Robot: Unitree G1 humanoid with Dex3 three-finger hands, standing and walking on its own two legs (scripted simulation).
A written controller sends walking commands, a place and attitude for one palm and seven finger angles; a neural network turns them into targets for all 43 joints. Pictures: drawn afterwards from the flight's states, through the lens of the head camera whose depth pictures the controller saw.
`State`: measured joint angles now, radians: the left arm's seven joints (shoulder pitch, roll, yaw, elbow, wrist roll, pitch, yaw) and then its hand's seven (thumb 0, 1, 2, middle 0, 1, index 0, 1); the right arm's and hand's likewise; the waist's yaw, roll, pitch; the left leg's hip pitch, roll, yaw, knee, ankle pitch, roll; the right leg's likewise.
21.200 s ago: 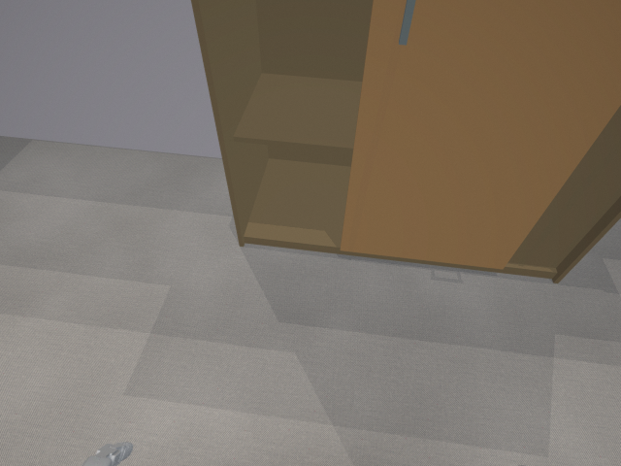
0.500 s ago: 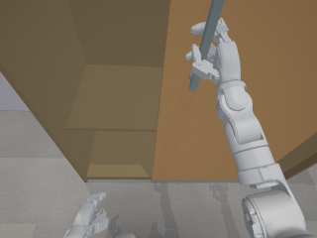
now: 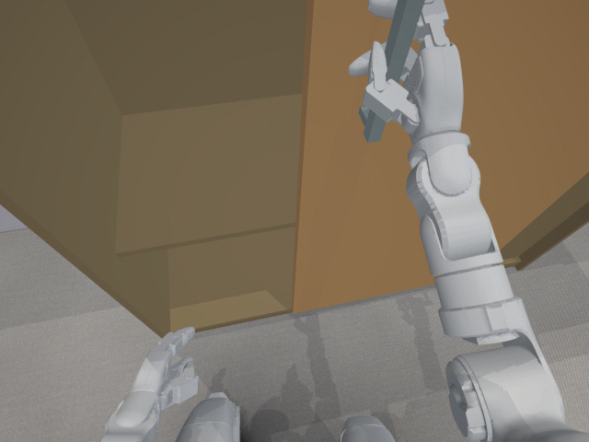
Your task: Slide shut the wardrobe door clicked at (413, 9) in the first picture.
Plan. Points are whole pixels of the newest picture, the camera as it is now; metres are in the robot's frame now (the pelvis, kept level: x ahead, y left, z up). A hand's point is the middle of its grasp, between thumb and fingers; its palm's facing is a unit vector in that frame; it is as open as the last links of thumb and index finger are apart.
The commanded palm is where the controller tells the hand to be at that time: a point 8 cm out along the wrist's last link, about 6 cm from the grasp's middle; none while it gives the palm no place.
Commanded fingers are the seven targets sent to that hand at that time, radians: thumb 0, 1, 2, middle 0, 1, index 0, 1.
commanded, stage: step sideways, sliding the door along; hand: right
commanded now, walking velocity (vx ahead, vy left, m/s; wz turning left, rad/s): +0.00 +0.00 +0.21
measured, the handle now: out of the picture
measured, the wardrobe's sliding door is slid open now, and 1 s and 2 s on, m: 0.39 0.23 0.12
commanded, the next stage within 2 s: none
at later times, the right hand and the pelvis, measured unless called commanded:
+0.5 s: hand (297, 100) +0.41 -0.02 +0.23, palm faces +0.02 +1.00 -0.07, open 6.6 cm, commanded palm +0.38 +0.01 +0.23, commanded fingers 0.00 -0.90 -0.90 0.45 1.40 0.45 1.40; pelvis +0.06 +0.06 +0.01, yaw +0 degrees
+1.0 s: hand (210, 117) +0.39 +0.06 +0.22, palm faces -0.10 +0.99 -0.05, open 7.0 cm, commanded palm +0.37 +0.08 +0.22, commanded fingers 0.00 -0.90 -0.90 0.45 1.40 0.45 1.40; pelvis +0.05 +0.11 +0.00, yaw +3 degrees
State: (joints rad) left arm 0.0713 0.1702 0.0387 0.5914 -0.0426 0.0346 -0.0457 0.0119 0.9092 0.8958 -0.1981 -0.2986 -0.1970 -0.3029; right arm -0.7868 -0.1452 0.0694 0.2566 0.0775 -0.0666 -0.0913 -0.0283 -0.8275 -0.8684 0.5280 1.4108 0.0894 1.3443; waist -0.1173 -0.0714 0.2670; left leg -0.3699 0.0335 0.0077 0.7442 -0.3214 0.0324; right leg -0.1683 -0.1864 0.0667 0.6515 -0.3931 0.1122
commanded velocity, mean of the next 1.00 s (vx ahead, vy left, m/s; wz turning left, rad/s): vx -0.15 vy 0.17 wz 0.22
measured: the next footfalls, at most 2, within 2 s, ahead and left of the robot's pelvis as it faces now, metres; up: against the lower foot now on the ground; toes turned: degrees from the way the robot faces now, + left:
left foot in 0.04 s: +0.13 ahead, +0.20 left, +0.00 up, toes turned +3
right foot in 0.40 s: +0.06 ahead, -0.09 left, +0.00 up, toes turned +0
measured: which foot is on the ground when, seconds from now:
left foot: up 0.00-0.02, down 0.04-1.00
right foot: down 0.00-0.28, up 0.30-0.38, down 0.40-1.00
